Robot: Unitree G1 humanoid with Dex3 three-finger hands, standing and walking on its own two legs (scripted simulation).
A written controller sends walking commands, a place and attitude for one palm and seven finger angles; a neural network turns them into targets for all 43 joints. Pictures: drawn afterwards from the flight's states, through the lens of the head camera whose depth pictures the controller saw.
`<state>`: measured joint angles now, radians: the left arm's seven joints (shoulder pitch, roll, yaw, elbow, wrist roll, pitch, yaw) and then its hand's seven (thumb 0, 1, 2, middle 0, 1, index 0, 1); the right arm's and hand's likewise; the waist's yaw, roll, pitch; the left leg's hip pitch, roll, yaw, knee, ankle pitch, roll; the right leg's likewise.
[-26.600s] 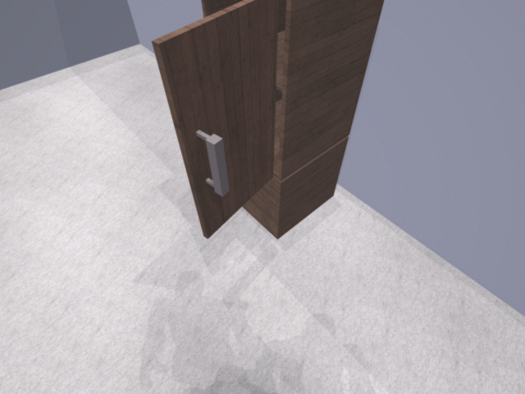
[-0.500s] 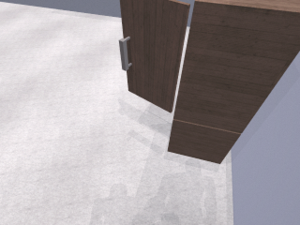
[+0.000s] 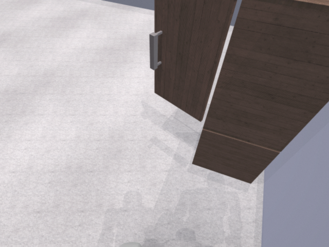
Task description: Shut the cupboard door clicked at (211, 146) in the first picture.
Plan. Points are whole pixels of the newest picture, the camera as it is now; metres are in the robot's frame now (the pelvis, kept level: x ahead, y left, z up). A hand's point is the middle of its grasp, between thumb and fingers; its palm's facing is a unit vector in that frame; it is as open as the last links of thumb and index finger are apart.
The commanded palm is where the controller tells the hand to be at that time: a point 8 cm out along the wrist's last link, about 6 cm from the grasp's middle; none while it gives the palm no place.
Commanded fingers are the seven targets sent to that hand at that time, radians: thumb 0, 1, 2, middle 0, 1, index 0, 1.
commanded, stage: walk to a spot facing it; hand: left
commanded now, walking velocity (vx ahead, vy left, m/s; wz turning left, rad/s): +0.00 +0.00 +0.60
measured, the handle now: (156, 50) +0.92 +0.07 -0.03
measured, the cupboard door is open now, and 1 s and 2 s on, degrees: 69 69 69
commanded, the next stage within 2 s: none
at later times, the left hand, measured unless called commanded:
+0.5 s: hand out of the picture +0.05 +0.21 -0.14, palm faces +0.30 -0.90 -0.30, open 7.4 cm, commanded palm none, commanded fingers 0.00 0.90 0.90 -0.20 -0.30 -0.20 -0.30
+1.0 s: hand out of the picture -0.06 +0.18 -0.15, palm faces +0.62 -0.73 -0.29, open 7.4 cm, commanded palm none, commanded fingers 0.00 0.90 0.90 -0.20 -0.30 -0.20 -0.30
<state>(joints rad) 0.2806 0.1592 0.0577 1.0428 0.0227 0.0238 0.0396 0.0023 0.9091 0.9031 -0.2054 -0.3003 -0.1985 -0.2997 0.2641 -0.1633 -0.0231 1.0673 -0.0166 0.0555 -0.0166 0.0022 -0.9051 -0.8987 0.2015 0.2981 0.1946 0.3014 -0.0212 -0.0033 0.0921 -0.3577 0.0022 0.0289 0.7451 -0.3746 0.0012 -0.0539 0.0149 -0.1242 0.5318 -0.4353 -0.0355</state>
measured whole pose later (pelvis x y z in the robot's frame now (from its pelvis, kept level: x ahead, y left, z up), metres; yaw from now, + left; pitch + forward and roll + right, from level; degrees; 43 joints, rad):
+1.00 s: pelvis +0.01 -0.05 +0.00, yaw +38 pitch +0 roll +0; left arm 0.20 0.24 0.08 0.86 0.02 0.05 0.01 0.01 0.91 0.90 -0.20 -0.30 -0.20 -0.30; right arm 0.14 -0.23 -0.04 0.87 -0.03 0.06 0.01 0.00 -0.90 -0.90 0.20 0.30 0.20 0.30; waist 0.00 0.01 0.12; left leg -0.33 0.00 -0.08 0.61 -0.28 -0.03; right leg -0.39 -0.05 -0.05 0.78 -0.43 0.06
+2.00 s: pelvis +0.20 +0.20 +0.01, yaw +70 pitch +0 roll +0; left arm 0.21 0.14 0.07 0.92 0.03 -0.06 0.01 0.00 0.92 0.90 -0.21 -0.30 -0.20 -0.30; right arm 0.28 -0.21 -0.07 1.02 -0.02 0.00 0.02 0.01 -0.91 -0.90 0.20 0.30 0.19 0.30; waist -0.05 0.03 0.07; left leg -0.51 0.04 0.02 1.20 -0.32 0.02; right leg -0.24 -0.07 -0.20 0.48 -0.24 -0.02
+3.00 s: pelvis +0.23 +0.51 +0.01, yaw +66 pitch +2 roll -1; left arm 0.21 0.20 0.09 0.93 0.02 0.05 0.00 0.00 0.91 0.90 -0.21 -0.30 -0.20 -0.30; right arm 0.14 -0.20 -0.04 0.92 -0.01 0.02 -0.02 0.00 -0.91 -0.90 0.20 0.30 0.19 0.30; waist 0.01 -0.03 0.08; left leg -0.36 0.04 0.02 0.66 -0.35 -0.06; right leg -0.31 0.03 0.09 0.53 -0.25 0.01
